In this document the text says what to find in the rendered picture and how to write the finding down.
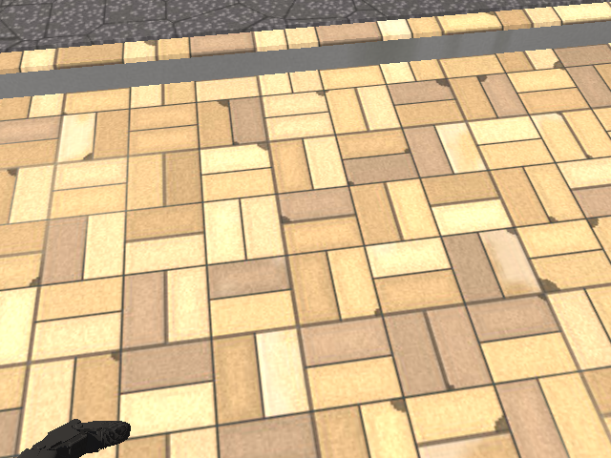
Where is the robot left hand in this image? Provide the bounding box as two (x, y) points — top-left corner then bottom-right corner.
(13, 419), (131, 458)

